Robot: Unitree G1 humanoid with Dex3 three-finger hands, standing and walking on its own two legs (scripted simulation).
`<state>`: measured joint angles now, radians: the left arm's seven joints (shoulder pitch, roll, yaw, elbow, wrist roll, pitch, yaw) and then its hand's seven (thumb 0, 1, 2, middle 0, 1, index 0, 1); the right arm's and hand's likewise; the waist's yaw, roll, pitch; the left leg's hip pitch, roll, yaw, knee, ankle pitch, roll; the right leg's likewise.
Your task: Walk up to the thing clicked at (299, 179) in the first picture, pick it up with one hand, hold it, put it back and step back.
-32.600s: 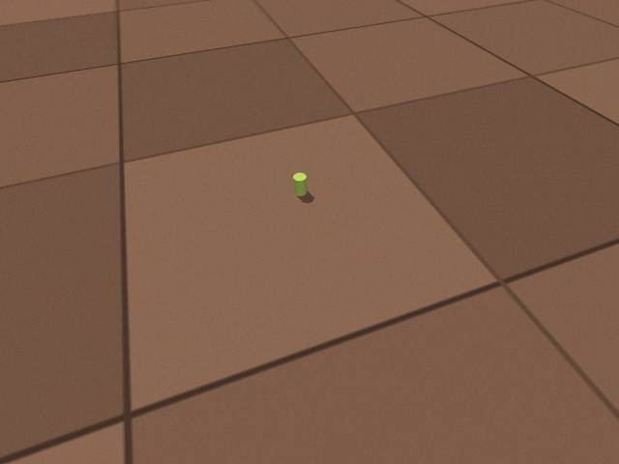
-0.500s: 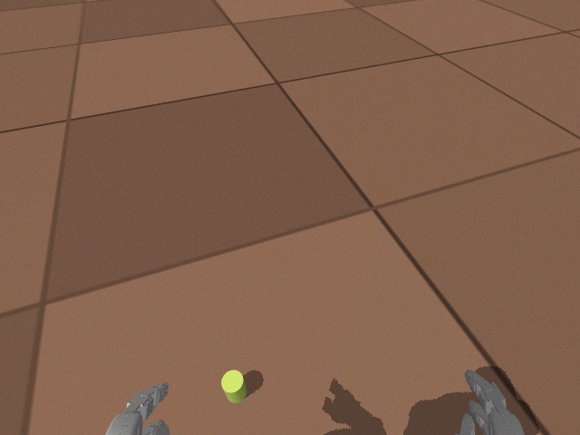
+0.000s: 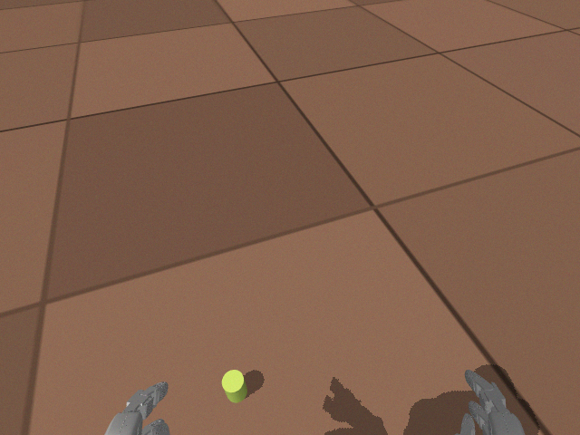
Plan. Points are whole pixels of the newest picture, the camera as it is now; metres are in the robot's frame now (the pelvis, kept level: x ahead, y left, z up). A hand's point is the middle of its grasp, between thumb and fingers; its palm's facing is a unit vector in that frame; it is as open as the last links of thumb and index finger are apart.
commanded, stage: home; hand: left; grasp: from above
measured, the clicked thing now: (235, 386) +0.44 +0.21 -0.67
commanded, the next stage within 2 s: stand in 0.12 s
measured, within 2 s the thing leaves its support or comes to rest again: neither
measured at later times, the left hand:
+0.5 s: hand out of the picture +0.11 +0.23 -0.10, palm faces +0.04 -0.94 -0.34, open 7.4 cm
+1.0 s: hand out of the picture +0.02 +0.23 -0.10, palm faces +0.05 -0.94 -0.34, open 7.4 cm
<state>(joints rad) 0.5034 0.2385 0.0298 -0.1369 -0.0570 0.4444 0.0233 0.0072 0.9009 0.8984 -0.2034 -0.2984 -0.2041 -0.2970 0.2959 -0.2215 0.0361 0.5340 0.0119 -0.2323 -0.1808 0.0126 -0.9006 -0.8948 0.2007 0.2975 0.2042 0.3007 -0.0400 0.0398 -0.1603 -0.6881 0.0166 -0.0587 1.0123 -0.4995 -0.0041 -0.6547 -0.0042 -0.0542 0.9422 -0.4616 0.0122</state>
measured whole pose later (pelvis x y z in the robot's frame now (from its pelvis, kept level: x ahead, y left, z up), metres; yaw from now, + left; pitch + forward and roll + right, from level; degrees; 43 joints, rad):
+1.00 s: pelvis -0.02 +0.00 +0.06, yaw +0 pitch -5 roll +0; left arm 0.18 0.28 0.04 1.13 0.03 0.01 0.03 0.00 0.90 0.90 -0.21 -0.30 -0.21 -0.30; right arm 0.18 -0.29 -0.03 1.10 -0.03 0.01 -0.02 0.01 -0.90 -0.89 0.20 0.30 0.20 0.30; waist 0.02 0.02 0.07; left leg -0.11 -0.01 -0.03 0.39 -0.19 0.00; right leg -0.11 -0.03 -0.03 0.39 -0.19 0.02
